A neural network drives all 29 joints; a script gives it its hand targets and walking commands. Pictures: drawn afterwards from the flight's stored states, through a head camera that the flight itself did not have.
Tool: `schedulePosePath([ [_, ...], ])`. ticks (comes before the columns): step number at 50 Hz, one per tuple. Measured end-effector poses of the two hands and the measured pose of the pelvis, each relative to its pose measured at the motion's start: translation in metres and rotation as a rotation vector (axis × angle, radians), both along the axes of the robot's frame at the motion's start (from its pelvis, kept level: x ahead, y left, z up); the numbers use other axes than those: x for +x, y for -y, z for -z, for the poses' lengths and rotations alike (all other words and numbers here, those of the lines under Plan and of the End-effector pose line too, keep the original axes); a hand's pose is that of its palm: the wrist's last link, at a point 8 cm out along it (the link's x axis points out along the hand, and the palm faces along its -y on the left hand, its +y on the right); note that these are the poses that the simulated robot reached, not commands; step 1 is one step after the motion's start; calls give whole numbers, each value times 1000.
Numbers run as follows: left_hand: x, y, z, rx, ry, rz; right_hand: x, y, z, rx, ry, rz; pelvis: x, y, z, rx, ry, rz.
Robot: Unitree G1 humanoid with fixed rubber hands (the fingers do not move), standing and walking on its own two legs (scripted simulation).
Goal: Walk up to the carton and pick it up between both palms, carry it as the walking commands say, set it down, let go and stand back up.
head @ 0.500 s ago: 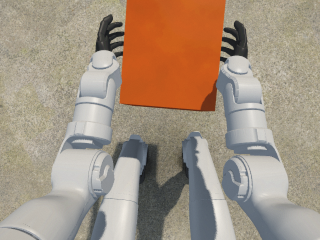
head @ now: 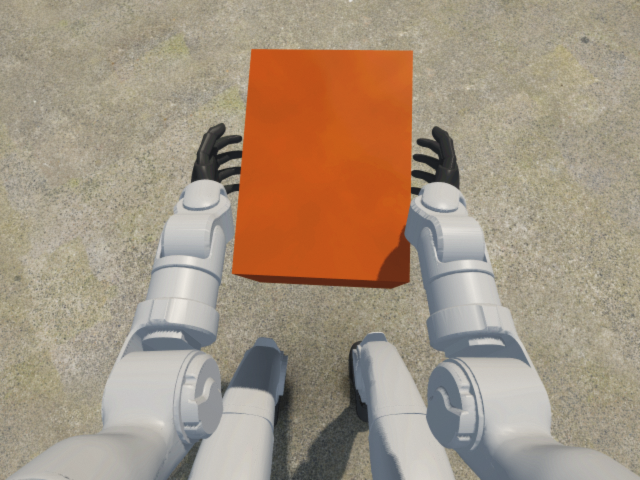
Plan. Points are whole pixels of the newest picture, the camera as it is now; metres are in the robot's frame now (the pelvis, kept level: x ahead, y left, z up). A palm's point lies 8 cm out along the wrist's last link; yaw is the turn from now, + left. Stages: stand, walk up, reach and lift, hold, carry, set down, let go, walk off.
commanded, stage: reach and lift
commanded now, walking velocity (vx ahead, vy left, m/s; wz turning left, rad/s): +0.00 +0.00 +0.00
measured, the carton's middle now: (327, 180) +0.47 -0.01 -0.09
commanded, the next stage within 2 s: none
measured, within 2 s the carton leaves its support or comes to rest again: neither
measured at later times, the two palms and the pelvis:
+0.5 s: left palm (179, 155) +0.42 +0.14 +0.08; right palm (468, 165) +0.41 -0.14 +0.08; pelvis +0.09 +0.02 +0.06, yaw -1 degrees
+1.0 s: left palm (161, 163) +0.39 +0.14 +0.12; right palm (504, 167) +0.38 -0.15 +0.13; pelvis +0.10 +0.01 +0.07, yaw +0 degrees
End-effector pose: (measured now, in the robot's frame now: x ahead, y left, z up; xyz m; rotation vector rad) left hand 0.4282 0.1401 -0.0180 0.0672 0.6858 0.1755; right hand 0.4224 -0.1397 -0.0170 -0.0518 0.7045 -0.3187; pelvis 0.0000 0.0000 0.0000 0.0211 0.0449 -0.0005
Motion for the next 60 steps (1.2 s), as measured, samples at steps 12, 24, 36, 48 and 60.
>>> schedulePosePath([
  [12,-13,-8,-77,12,-1,8,-17,-7,-67,41,1,4,53,-10,-32,-24,-87,-17],
  [24,-10,-2,-93,-40,-11,21,-16,-1,-96,26,-3,40,84,-21,-56,-30,-4,12],
  [36,-14,-11,-124,24,11,26,-17,-9,-114,33,17,-13,115,-23,-72,-32,41,-9],
  [48,-35,-1,-137,-48,-12,97,-41,8,-142,39,18,-9,104,-16,-75,-26,168,-3],
  [60,-54,-19,-128,-61,-34,-27,-37,-19,-150,-11,6,-20,77,-7,-70,-24,181,-3],
])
